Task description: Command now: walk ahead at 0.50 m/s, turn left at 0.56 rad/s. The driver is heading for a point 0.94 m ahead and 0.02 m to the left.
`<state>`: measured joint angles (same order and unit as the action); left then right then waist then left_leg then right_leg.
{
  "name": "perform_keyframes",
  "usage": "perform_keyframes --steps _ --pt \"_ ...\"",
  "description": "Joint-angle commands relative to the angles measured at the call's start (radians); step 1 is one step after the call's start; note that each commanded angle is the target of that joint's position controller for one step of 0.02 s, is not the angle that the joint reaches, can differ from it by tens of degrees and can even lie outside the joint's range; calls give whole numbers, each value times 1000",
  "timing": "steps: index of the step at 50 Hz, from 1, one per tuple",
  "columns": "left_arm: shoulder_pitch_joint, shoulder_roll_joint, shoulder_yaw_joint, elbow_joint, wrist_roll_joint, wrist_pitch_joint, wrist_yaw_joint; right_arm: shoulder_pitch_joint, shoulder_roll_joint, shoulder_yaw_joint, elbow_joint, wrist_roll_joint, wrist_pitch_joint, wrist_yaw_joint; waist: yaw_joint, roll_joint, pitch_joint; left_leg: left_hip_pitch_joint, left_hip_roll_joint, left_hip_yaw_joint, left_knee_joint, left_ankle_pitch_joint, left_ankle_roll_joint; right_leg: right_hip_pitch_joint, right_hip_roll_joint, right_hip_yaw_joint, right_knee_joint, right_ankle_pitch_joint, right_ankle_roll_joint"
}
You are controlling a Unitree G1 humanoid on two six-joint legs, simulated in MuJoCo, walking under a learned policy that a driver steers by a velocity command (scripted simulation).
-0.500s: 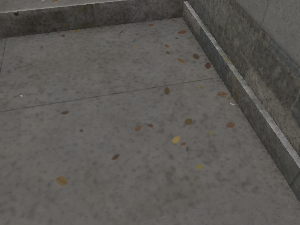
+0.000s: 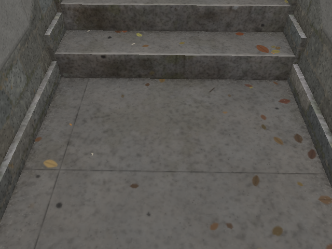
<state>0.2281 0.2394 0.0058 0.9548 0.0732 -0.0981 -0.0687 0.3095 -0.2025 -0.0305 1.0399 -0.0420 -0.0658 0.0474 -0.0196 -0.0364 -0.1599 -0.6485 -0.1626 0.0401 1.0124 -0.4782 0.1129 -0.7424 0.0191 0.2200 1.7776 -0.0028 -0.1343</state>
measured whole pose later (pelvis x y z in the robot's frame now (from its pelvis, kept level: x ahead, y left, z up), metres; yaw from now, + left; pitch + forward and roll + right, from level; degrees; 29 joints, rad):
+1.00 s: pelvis +0.47 +0.04 +0.08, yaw +5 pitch +3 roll +1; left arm 0.21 0.27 0.09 0.88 -0.03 -0.07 0.02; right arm 0.24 -0.20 -0.07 0.87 -0.01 -0.10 -0.01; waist -0.02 -0.05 -0.03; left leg -0.24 0.01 0.11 0.39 -0.20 0.03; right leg -0.68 -0.09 0.03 1.23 -0.28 -0.04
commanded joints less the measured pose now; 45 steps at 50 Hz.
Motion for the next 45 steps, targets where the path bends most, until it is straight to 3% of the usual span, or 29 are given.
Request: perform_keyframes --steps 1,2,3,7,10,12,14,16,17,18,19,20,21,23,24,26,29,30,31,32,33,36,39,40,41,42,43,44,45 --pt "-32 1 -15 -90 10 5 20 -154 3 17 -29 -8 -43 11 132 -18 40 161 183 -420 -475 367 97 -351 -15 -40 69 -70 -3" --pt "-61 37 -2 -108 -11 6 28 -209 -40 2 -77 -12 -56 13 138 5 35 75 156 -333 -533 370 88 -234 -46 -101 -79 -99 29" --pt "-75 50 8 -119 -8 -1 42 -190 -43 5 -98 -14 -76 6 129 41 50 33 137 -310 -586 351 75 -160 -69 -129 -132 -98 59" --pt "-249 -8 -8 -191 -1 -4 43 76 -45 2 -63 -14 -102 -16 -9 45 53 246 183 -344 -597 612 137 -141 -122 -181 -570 -47 180" --pt "-362 -44 -17 -237 -8 21 29 122 -57 -12 -76 36 -94 8 -38 82 120 190 189 -357 -629 504 134 107 -103 -238 -962 9 198" --pt "-399 -8 -4 -259 -19 30 32 128 -110 -33 -83 42 -86 24 -41 132 146 263 243 -430 -631 533 150 174 -73 -248 -1063 12 201" --pt "-439 46 23 -280 -16 20 52 132 -121 -44 -80 33 -82 20 -36 124 154 419 296 -503 -574 642 151 163 -49 -245 -1172 -83 173" --pt "-328 85 52 -266 -59 -14 71 107 -148 -62 -91 11 -77 14 24 103 67 491 255 -482 -429 900 78 397 -42 -262 -1255 2 89" --pt "-152 112 59 -233 -71 -38 81 106 -94 -49 -118 3 -84 19 68 19 -128 397 171 -401 -201 891 12 736 -151 -185 -1165 218 -34" --pt "54 118 51 -190 -63 -45 69 270 51 -11 -129 -18 -97 10 57 -257 -403 50 17 -306 92 363 -83 1259 -395 185 -1194 353 -310" --pt "182 88 54 -121 -27 -26 57 125 -57 -40 -133 7 -87 19 163 -264 -262 -232 -13 -208 339 -127 -97 1237 -458 456 -1423 -31 -307" --pt "116 106 68 -118 -22 -22 66 -5 -86 -60 -160 19 -69 16 152 -96 -9 -320 85 -196 476 12 -65 974 -440 367 -1493 -361 -174" --pt "42 61 57 -114 -26 -15 75 -34 -64 -55 -142 27 -61 3 106 -31 101 -281 160 -167 441 135 -38 748 -401 227 -1532 -420 -112" --pt "-30 -91 21 -120 -54 -10 80 -51 -13 -45 -129 -18 -50 -5 44 -33 108 -127 229 -171 304 220 -30 602 -344 58 -1616 -218 -113" --pt "-72 -97 24 -134 -55 -12 83 -83 4 -41 -147 -25 -45 -4 30 -17 87 -93 240 -154 251 180 -46 585 -316 0 -1630 -163 -109" --pt "-60 -44 49 -106 -33 -19 82 -137 4 -44 -171 -11 -34 8 39 -4 89 -81 239 -120 138 219 -60 561 -258 -109 -1653 -130 -114" --pt "-91 1 66 -100 -31 -26 32 -152 0 -41 -182 -26 -29 19 6 15 119 111 253 -32 -146 445 -66 368 -194 -219 -1642 -45 -122" --pt "-11 121 94 -69 -115 -13 64 -215 -10 -40 -247 87 -21 -46 15 -22 170 125 230 -28 -170 408 -81 365 -210 -157 -1677 -120 -96" --pt "23 108 89 -52 -123 -11 77 -256 -29 -35 -266 94 -21 -65 24 -29 191 90 236 -51 -231 405 -92 404 -239 -126 -1687 -161 -97" --pt "40 107 88 -42 -112 -10 86 -278 -39 -35 -277 87 -24 -74 25 -40 210 63 237 -65 -297 413 -91 450 -252 -107 -1681 -153 -96" --pt "64 109 92 -37 -97 -6 85 -296 -49 -36 -279 80 -26 -71 37 -52 200 49 233 -64 -349 401 -93 511 -255 -104 -1660 -149 -100" --pt "125 94 93 -14 -103 -1 83 -377 -60 -41 -307 78 -31 -57 66 -43 197 80 222 -53 -447 389 -99 597 -266 -71 -1592 -145 -93" --pt "124 88 90 -8 -103 -4 92 -268 -102 -67 -283 68 -34 -48 -12 -47 115 356 187 -53 -541 346 -81 553 -223 -66 -1434 -68 -43" --pt "89 76 83 -24 -102 -9 94 -131 -147 -87 -257 57 -38 -60 -75 -13 29 562 234 -101 -532 340 -52 457 -166 -107 -1264 -14 -7" --pt "63 26 66 -62 -82 -14 96 47 -233 -108 -237 39 -39 -73 -137 149 -113 827 449 -317 -541 343 7 259 -77 -200 -916 -245 49" --pt "124 -16 56 -93 -107 -31 93 80 -253 -106 -236 25 -36 -73 -103 384 -161 1012 612 -686 -675 223 144 -76 16 -201 -652 -580 78" --pt "116 55 75 -76 -117 -33 90 64 -176 -86 -243 25 -41 -73 -99 284 -131 966 606 -708 -695 153 154 -165 -40 -108 -477 -555 75" --pt "62 81 84 -94 -112 -22 86 2 -132 -71 -255 40 -43 -69 -77 204 -46 875 574 -549 -696 175 126 -211 -82 -126 -430 -465 71" --pt "31 67 84 -98 -105 -9 88 -66 -103 -60 -262 45 -43 -62 -43 131 7 749 528 -434 -727 233 96 -171 -121 -140 -439 -378 76"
